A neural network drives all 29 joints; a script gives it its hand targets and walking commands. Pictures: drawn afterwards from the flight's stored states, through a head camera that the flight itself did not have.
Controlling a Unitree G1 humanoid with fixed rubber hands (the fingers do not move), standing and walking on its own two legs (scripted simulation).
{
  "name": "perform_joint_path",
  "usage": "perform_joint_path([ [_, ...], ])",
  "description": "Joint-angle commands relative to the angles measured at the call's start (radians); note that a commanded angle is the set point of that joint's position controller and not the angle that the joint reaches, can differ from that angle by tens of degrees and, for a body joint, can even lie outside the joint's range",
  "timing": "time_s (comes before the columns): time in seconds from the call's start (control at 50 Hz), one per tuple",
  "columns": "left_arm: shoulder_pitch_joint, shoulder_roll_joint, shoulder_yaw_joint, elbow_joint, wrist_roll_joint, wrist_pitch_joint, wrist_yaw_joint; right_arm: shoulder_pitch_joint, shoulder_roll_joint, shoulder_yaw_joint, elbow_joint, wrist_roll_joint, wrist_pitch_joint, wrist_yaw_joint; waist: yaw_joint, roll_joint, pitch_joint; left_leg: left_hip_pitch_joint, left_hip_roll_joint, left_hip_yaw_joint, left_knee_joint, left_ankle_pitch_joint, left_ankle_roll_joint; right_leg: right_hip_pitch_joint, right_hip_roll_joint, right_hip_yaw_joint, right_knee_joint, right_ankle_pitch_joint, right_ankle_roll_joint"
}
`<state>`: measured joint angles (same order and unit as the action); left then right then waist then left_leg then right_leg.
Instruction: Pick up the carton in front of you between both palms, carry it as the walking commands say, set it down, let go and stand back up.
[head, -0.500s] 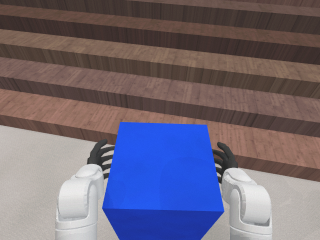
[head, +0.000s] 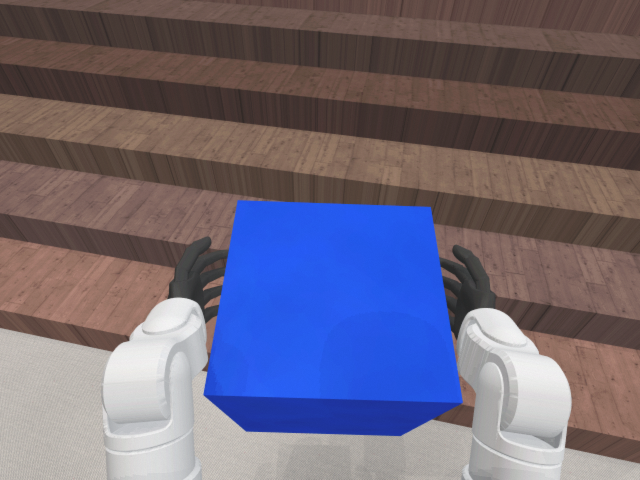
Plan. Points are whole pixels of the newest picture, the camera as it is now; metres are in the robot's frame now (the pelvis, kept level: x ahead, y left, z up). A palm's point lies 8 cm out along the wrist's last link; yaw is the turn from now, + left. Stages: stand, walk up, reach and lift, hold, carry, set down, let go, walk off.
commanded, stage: carry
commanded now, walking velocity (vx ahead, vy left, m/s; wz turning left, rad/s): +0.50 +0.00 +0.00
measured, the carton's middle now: (328, 331) +0.29 +0.00 +0.07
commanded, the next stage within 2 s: none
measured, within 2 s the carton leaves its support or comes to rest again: neither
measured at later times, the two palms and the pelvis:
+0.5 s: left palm (258, 93) +0.71 +0.13 +0.17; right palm (427, 100) +0.69 -0.17 +0.18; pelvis +0.31 +0.01 +0.00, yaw -2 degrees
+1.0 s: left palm (271, 21) +1.00 +0.14 +0.21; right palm (402, 16) +1.04 -0.16 +0.22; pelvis +0.63 -0.05 +0.10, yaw -1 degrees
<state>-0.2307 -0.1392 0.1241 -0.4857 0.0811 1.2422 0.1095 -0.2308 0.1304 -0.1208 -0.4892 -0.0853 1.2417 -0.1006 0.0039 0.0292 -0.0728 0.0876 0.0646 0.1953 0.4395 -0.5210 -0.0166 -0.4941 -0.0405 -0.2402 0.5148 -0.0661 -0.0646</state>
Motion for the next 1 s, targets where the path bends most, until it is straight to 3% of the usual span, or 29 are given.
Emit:
perform_joint_path([
  [0.0, -0.601, -0.574, -0.653, 0.015, -0.386, 0.045, -0.229, -0.645, 0.630, 0.682, -0.055, 0.409, 0.064, 0.214, 0.064, -0.286, -0.384, -0.539, -0.047, -0.003, 0.703, 0.395, 0.015, 0.734, -0.317, 0.613, -0.164, -0.378, -0.155],
  [0.02, -0.630, -0.604, -0.655, 0.033, -0.410, 0.061, -0.225, -0.696, 0.617, 0.668, -0.030, 0.414, 0.076, 0.211, 0.068, -0.332, -0.346, -0.708, -0.106, -0.120, 0.858, 0.040, 0.031, 0.752, -0.358, 0.780, -0.285, -0.260, -0.190],
  [0.08, -0.816, -0.671, -0.660, 0.036, -0.464, 0.083, -0.223, -0.811, 0.681, 0.639, 0.064, 0.431, 0.089, 0.199, 0.042, -0.084, -0.325, -0.752, 0.028, -0.212, 0.870, 0.165, 0.100, 0.615, -0.295, 0.485, -0.204, 0.035, -0.130],
  [0.14, -0.944, -0.723, -0.651, 0.118, -0.493, 0.089, -0.233, -0.905, 0.723, 0.616, 0.169, 0.413, 0.091, 0.188, 0.041, -0.118, -0.345, -0.707, 0.032, -0.172, 0.749, 0.235, 0.082, 0.548, -0.250, 0.339, -0.232, 0.064, -0.100],
  [0.24, -1.134, -0.765, -0.608, 0.265, -0.514, 0.083, -0.245, -1.088, 0.772, 0.589, 0.311, 0.405, 0.082, 0.171, 0.045, -0.140, -0.303, -0.827, 0.023, -0.123, 0.531, 0.321, 0.055, 0.594, -0.219, 0.256, -0.240, 0.152, -0.134],
  [0.34, -1.266, -0.794, -0.536, 0.405, -0.497, 0.079, -0.232, -1.241, 0.810, 0.543, 0.433, 0.438, 0.081, 0.167, 0.059, -0.160, -0.280, -0.718, -0.052, -0.032, 0.208, 0.450, 0.074, 0.594, -0.137, 0.129, -0.145, 0.371, -0.098],
  [0.38, -1.295, -0.808, -0.506, 0.449, -0.484, 0.080, -0.224, -1.286, 0.826, 0.513, 0.464, 0.446, 0.084, 0.171, 0.033, -0.205, -0.326, -0.596, -0.088, -0.021, 0.171, 0.457, 0.105, 0.589, -0.145, 0.095, -0.032, 0.515, -0.082],
  [0.4, -1.317, -0.819, -0.491, 0.464, -0.482, 0.082, -0.219, -1.303, 0.837, 0.492, 0.484, 0.449, 0.086, 0.174, -0.014, -0.179, -0.369, -0.464, -0.115, 0.013, 0.122, 0.483, 0.113, 0.558, -0.135, 0.062, 0.099, 0.591, -0.060],
  [0.42, -1.341, -0.833, -0.480, 0.479, -0.479, 0.084, -0.214, -1.308, 0.847, 0.474, 0.509, 0.445, 0.087, 0.178, -0.087, -0.109, -0.441, -0.239, -0.126, 0.036, 0.017, 0.580, 0.109, 0.471, -0.099, 0.016, 0.311, 0.546, -0.025],
  [0.44, -1.373, -0.833, -0.470, 0.486, -0.471, 0.084, -0.210, -1.298, 0.852, 0.451, 0.531, 0.444, 0.087, 0.183, -0.145, -0.015, -0.466, -0.015, -0.052, -0.069, 0.014, 0.633, 0.095, 0.267, -0.052, 0.062, 0.504, 0.305, -0.001],
  [0.46, -1.369, -0.840, -0.453, 0.528, -0.463, 0.090, -0.209, -1.316, 0.853, 0.428, 0.563, 0.447, 0.089, 0.187, -0.093, 0.205, -0.469, 0.167, 0.172, -0.408, 0.096, 1.183, 0.133, 0.019, 0.050, 0.127, 0.678, -0.369, 0.027],
  [0.48, -1.339, -0.856, -0.421, 0.564, -0.446, 0.095, -0.202, -1.328, 0.829, 0.413, 0.575, 0.443, 0.088, 0.187, -0.086, 0.305, -0.609, 0.337, 0.333, -0.723, 0.032, 0.955, 0.346, -0.190, 0.117, 0.209, 0.972, -0.491, 0.036],
  [0.5, -1.351, -0.833, -0.402, 0.535, -0.423, 0.093, -0.191, -1.333, 0.891, 0.415, 0.570, 0.466, 0.088, 0.196, -0.087, 0.218, -0.612, 0.320, 0.310, -0.726, -0.011, 0.706, 0.372, -0.279, 0.065, 0.273, 1.053, -0.416, 0.005],
  [0.52, -1.391, -0.856, -0.399, 0.501, -0.410, 0.090, -0.183, -1.390, 0.935, 0.425, 0.514, 0.485, 0.080, 0.204, -0.092, 0.145, -0.553, 0.271, 0.260, -0.654, -0.010, 0.656, 0.343, -0.343, 0.047, 0.265, 1.067, -0.364, -0.004],
  [0.56, -1.415, -0.885, -0.387, 0.436, -0.382, 0.079, -0.165, -1.484, 0.993, 0.455, 0.401, 0.525, 0.074, 0.209, -0.079, 0.049, -0.506, 0.207, 0.235, -0.542, -0.003, 0.784, 0.287, -0.384, 0.028, 0.249, 1.038, -0.313, -0.004],
  [0.62, -1.315, -0.873, -0.402, 0.362, -0.333, 0.059, -0.143, -1.442, 0.986, 0.476, 0.274, 0.520, 0.059, 0.194, -0.081, 0.044, -0.516, 0.264, 0.230, -0.484, 0.009, 0.829, 0.264, -0.487, 0.026, 0.211, 1.116, -0.322, -0.012],
  [0.66, -1.256, -0.849, -0.435, 0.313, -0.315, 0.047, -0.135, -1.381, 0.950, 0.503, 0.225, 0.494, 0.051, 0.185, -0.124, 0.079, -0.526, 0.395, 0.258, -0.500, 0.004, 0.841, 0.319, -0.709, 0.026, 0.193, 1.344, -0.431, -0.034],
  [0.72, -1.233, -0.790, -0.491, 0.272, -0.303, 0.031, -0.130, -1.321, 0.890, 0.565, 0.187, 0.491, 0.039, 0.185, -0.161, 0.045, -0.462, 0.515, 0.282, -0.516, -0.007, 0.743, 0.311, -1.008, -0.002, 0.221, 1.582, -0.597, -0.062],
  [0.76, -1.228, -0.746, -0.509, 0.275, -0.291, 0.028, -0.130, -1.326, 0.860, 0.592, 0.191, 0.512, 0.039, 0.202, -0.102, 0.015, -0.367, 0.323, 0.186, -0.391, -0.117, 0.658, 0.240, -0.885, -0.037, 0.157, 1.309, -0.597, -0.050],
  [0.78, -1.227, -0.727, -0.515, 0.279, -0.287, 0.032, -0.132, -1.326, 0.851, 0.600, 0.206, 0.520, 0.042, 0.211, -0.061, -0.019, -0.330, 0.089, 0.144, -0.285, -0.215, 0.774, 0.235, -0.626, -0.034, 0.092, 1.045, -0.532, -0.038],
  [0.8, -1.220, -0.731, -0.526, 0.308, -0.293, 0.036, -0.132, -1.330, 0.850, 0.601, 0.231, 0.526, 0.048, 0.220, -0.048, 0.028, -0.279, -0.094, 0.082, -0.193, -0.281, 0.938, 0.223, -0.376, 0.005, 0.034, 0.807, -0.467, -0.042],
  [0.84, -1.197, -0.770, -0.551, 0.347, -0.316, 0.045, -0.140, -1.267, 0.845, 0.584, 0.304, 0.496, 0.058, 0.230, 0.057, 0.251, -0.491, -0.130, 0.106, -0.075, -0.049, 1.897, 0.224, 0.026, 0.125, -0.053, 0.673, -0.239, -0.092],
  [0.86, -1.207, -0.801, -0.576, 0.329, -0.346, 0.045, -0.148, -1.262, 0.843, 0.578, 0.314, 0.486, 0.059, 0.234, 0.153, 0.279, -0.589, -0.044, 0.150, -0.067, 0.173, 2.091, 0.207, 0.137, 0.139, -0.042, 0.554, -0.176, -0.081],
  [0.88, -1.236, -0.835, -0.597, 0.329, -0.375, 0.036, -0.158, -1.289, 0.855, 0.567, 0.313, 0.483, 0.059, 0.235, 0.230, 0.115, -0.706, -0.020, 0.080, -0.034, 0.519, 2.030, 0.140, 0.328, 0.163, 0.032, 0.283, -0.030, -0.094],
  [0.9, -1.230, -0.882, -0.621, 0.329, -0.414, 0.031, -0.172, -1.295, 0.854, 0.562, 0.314, 0.467, 0.056, 0.234, 0.236, -0.099, -0.755, -0.277, -0.023, -0.155, 0.826, 0.919, 0.064, 0.663, -0.004, 0.350, 0.079, 0.428, -0.148],
  [0.92, -1.176, -0.898, -0.628, 0.357, -0.447, 0.010, -0.185, -1.225, 0.865, 0.535, 0.327, 0.424, 0.046, 0.232, 0.176, -0.404, -0.804, -0.716, -0.272, -0.296, 1.372, 0.226, 0.021, 0.879, -0.262, 0.950, -0.015, 0.975, -0.353],
  [0.94, -1.204, -0.951, -0.649, 0.339, -0.505, 0.010, -0.201, -1.185, 0.825, 0.490, 0.357, 0.374, 0.040, 0.221, 0.182, -0.232, -0.818, -0.827, -0.243, -0.454, 1.587, 0.206, 0.079, 0.930, -0.260, 0.933, 0.077, 0.901, -0.371],
  [0.96, -1.275, -0.981, -0.660, 0.298, -0.546, 0.002, -0.214, -1.173, 0.825, 0.464, 0.351, 0.348, 0.033, 0.211, 0.181, -0.139, -0.724, -0.950, -0.207, -0.427, 1.574, 0.188, 0.105, 0.897, -0.239, 0.854, 0.092, 0.680, -0.317],
  [0.98, -1.357, -1.018, -0.673, 0.269, -0.579, -0.003, -0.223, -1.190, 0.812, 0.439, 0.347, 0.311, 0.025, 0.200, 0.137, -0.041, -0.590, -1.030, -0.159, -0.379, 1.509, 0.180, 0.119, 0.824, -0.221, 0.792, 0.050, 0.443, -0.246],
])
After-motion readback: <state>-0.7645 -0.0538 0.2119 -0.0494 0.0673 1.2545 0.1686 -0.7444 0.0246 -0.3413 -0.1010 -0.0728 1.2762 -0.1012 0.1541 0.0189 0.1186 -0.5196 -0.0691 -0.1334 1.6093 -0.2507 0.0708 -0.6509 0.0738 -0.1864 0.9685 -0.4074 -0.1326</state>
